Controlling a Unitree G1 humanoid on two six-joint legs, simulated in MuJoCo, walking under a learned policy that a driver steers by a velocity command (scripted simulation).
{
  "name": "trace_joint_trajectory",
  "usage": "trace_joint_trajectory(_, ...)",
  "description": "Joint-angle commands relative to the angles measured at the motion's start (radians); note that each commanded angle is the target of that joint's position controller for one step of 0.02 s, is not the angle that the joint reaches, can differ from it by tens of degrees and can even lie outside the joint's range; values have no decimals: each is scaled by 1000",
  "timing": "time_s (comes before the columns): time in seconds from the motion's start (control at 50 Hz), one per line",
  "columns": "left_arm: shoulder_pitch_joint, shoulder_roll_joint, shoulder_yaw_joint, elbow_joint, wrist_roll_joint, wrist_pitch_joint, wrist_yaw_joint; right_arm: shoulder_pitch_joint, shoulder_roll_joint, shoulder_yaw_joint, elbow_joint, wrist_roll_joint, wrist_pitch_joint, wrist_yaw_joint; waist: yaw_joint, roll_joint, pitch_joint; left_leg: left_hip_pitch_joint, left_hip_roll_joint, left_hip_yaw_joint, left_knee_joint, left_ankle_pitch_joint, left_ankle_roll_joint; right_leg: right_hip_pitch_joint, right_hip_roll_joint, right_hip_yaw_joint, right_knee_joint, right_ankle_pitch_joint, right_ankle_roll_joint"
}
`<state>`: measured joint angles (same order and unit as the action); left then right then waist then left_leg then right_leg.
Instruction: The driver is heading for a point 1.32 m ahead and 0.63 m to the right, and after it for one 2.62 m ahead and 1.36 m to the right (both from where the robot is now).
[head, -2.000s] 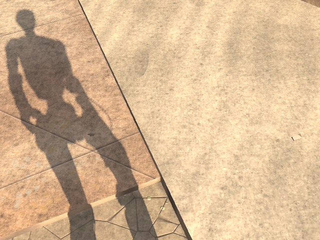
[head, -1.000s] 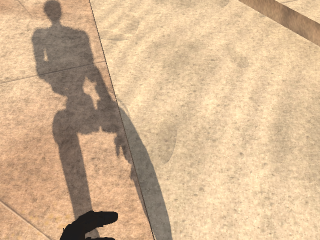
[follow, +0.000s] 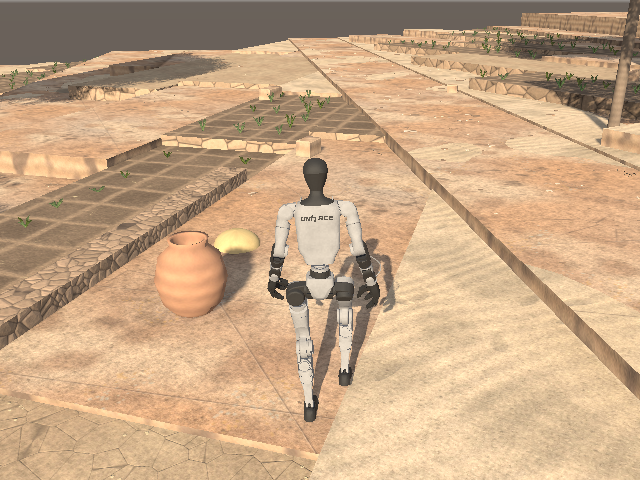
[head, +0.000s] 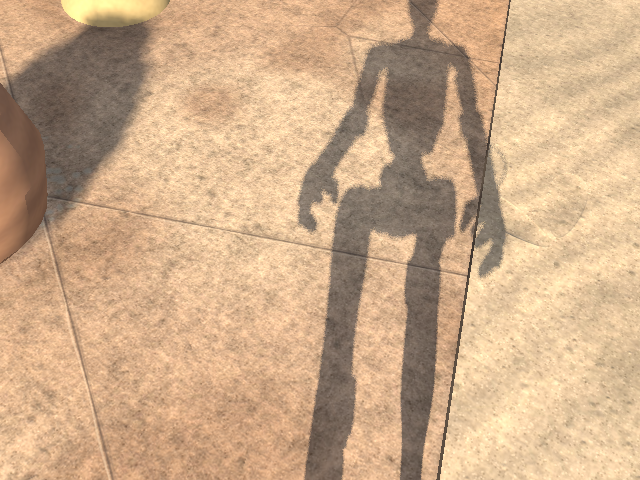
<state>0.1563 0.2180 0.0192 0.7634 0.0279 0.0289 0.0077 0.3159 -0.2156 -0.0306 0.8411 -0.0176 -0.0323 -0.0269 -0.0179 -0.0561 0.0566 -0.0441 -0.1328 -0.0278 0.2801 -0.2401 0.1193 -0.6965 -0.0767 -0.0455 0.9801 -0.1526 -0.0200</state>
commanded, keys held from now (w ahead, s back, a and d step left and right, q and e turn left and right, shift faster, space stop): e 1.00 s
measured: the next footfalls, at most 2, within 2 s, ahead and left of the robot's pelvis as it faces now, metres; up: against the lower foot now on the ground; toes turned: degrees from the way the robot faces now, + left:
right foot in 0.14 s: +0.15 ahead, -0.11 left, +0.00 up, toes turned -6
left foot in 0.66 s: +0.16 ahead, +0.08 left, +0.00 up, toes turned -27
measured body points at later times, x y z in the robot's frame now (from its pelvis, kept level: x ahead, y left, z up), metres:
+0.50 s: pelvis +0.07 -0.02 -0.01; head +0.10 -0.05 +0.44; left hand +0.22 +0.23 -0.11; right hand +0.13 -0.31 -0.13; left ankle +0.12 +0.13 -0.70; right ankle +0.11 -0.10 -0.74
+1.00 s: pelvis +0.09 +0.01 +0.00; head +0.12 +0.01 +0.45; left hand +0.35 +0.17 -0.12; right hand +0.03 -0.27 -0.10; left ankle +0.12 +0.10 -0.74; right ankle -0.01 -0.08 -0.67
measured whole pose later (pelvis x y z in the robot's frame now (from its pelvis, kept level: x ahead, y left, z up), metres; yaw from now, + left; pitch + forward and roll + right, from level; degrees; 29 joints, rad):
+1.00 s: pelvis +0.09 +0.01 +0.00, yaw -34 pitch +1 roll -1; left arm 0.19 0.30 0.08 0.70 0.02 0.09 -0.04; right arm 0.25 -0.25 -0.03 0.69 -0.03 0.00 -0.03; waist -0.01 -0.03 0.05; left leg -0.18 0.03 0.11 0.42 -0.26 0.04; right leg -0.44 0.03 0.03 1.00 -0.48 0.05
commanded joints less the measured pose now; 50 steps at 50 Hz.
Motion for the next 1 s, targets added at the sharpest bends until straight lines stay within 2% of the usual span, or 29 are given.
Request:
trace_joint_trajectory(0.02,-23,81,16,-59,-10,-19,-8,45,-120,-18,-23,-11,-4,-10,-16,130,-41,77,290,-1,43,922,11,79,25,-3,-137,31,-16)
trace_joint_trajectory(0.08,56,111,30,-47,-1,-29,-10,5,-161,-30,-32,-7,8,-21,14,156,-61,81,312,8,186,1086,13,229,98,-44,-243,-117,-50)
trace_joint_trajectory(0.1,90,112,34,-34,-7,-31,-8,12,-170,-35,-29,-2,13,-25,17,139,-67,93,301,9,242,1069,8,270,121,-54,-322,-112,-55)
trace_joint_trajectory(0.12,162,111,38,-17,-6,-37,-5,-7,-182,-41,-29,2,18,-26,60,127,-75,71,291,19,359,1020,-2,350,132,-50,-424,-69,-71)
trace_joint_trajectory(0.14,239,128,46,-2,-4,-49,1,-42,-190,-46,-43,10,15,-24,111,93,-105,-11,249,44,522,841,-29,482,94,22,-553,141,-100)
trace_joint_trajectory(0.16,288,228,69,-12,-5,-58,7,-55,-147,-37,-99,5,8,-21,106,-63,-162,-229,116,109,844,228,-72,646,-148,336,-530,719,-197)
trace_joint_trajectory(0.18,272,267,80,-6,-34,-49,5,30,-73,-27,-118,-1,22,-9,15,-203,-261,-416,-22,12,1056,-380,-107,722,-321,626,-562,1069,-393)
trace_joint_trajectory(0.2,224,248,83,-24,-56,-44,-5,46,-85,-17,-93,-29,37,-4,15,-92,-246,-426,55,-61,1093,-366,-117,635,-319,591,-609,825,-411)
trace_joint_trajectory(0.22,157,195,75,-40,-41,-34,-4,-18,-117,-27,-93,-24,45,-3,17,-15,-123,-462,81,-51,1098,-315,-125,519,-252,501,-631,561,-379)
trace_joint_trajectory(0.24,103,153,62,-51,-28,-19,-1,-64,-129,-32,-102,-20,48,-2,-1,38,-52,-472,108,-44,1017,-261,-129,426,-178,432,-671,357,-321)
trace_joint_trajectory(0.26,89,149,61,-54,-26,-12,3,-83,-135,-34,-117,-20,56,1,-7,22,-38,-455,123,-37,944,-221,-137,387,-126,385,-689,273,-280)
trace_joint_trajectory(0.3,107,173,71,-51,-19,-7,3,-57,-107,-25,-113,-21,72,9,-7,-5,-84,-415,105,-12,880,-173,-154,387,-69,341,-683,250,-246)
trace_joint_trajectory(0.34,129,198,83,-51,-19,-8,-1,-57,-95,-19,-119,-12,74,9,5,-15,-112,-429,104,-9,784,-170,-166,428,-55,348,-675,219,-230)
trace_joint_trajectory(0.42,145,210,95,-67,-11,7,0,-129,-108,-18,-150,-6,77,1,50,-59,-122,-465,111,-26,651,-153,-176,473,-53,435,-697,-37,-212)
trace_joint_trajectory(0.48,142,219,103,-79,-6,15,-3,-153,-113,-16,-169,-1,67,-2,64,-70,-114,-446,102,-35,572,-155,-170,469,-50,490,-695,-97,-204)
trace_joint_trajectory(0.56,116,219,108,-94,-1,19,-11,-127,-123,-14,-182,10,47,-9,57,-85,-124,-367,72,-39,456,-186,-142,476,-47,556,-665,21,-191)
trace_joint_trajectory(0.6,86,216,109,-102,-3,21,-16,-77,-126,-13,-178,18,36,-14,34,-94,-128,-282,54,-38,335,-177,-118,459,-33,581,-647,67,-167)
trace_joint_trajectory(0.62,62,212,109,-106,-9,22,-17,-34,-123,-12,-169,17,30,-20,6,-86,-126,-204,49,-31,217,-122,-105,424,-10,576,-630,46,-138)
trace_joint_trajectory(0.64,41,199,105,-114,-20,21,-14,9,-137,-17,-160,11,24,-28,-21,-63,-118,-98,77,-46,65,-50,-92,350,32,551,-599,-49,-88)
trace_joint_trajectory(0.66,73,141,91,-123,-27,16,-11,-9,-216,-33,-171,-5,21,-38,12,95,-106,-29,258,-233,-69,-138,-50,243,131,444,-455,-275,-23)
trace_joint_trajectory(0.68,71,122,90,-145,-32,8,-5,-78,-303,-49,-210,-14,28,-35,19,294,-61,-32,498,-517,-129,-122,48,53,299,188,-224,-399,17)
trace_joint_trajectory(0.7,62,208,109,-130,12,3,-1,-92,-263,-45,-209,-25,31,-28,25,200,-42,-139,526,-465,-66,99,114,92,209,169,-24,-412,30)
trace_joint_trajectory(0.72,83,213,115,-109,10,5,-6,-130,-193,-25,-221,-15,29,-23,58,136,-45,-169,463,-359,-32,222,104,138,193,173,68,-365,31)
trace_joint_trajectory(0.74,112,199,113,-89,7,13,-13,-166,-165,-17,-228,-11,28,-19,80,124,-39,-178,392,-244,-10,298,74,152,189,162,143,-309,37)
trace_joint_trajectory(0.78,143,190,108,-74,0,30,-31,-176,-160,-16,-241,-10,26,-21,78,191,-68,-125,332,-124,23,434,58,136,183,128,250,-263,55)
trace_joint_trajectory(0.8,123,187,104,-79,-6,35,-36,-150,-159,-17,-238,-12,27,-19,60,188,-75,-95,327,-97,32,470,62,123,176,113,256,-257,66)
trace_joint_trajectory(0.88,26,169,89,-117,-10,44,-45,-37,-181,-33,-213,-8,26,-19,-10,193,-85,69,377,-89,64,537,97,50,143,98,170,-272,88)
trace_joint_trajectory(0.96,-16,149,76,-145,-14,50,-49,-14,-200,-46,-197,-11,27,-12,-22,205,-79,86,419,-63,72,530,101,97,106,73,22,-323,76)
trace_joint_trajectory(1.0,-38,125,63,-168,-16,50,-49,-21,-214,-51,-194,-13,27,-3,-24,215,-82,46,443,-37,81,572,94,168,91,40,-55,-377,50)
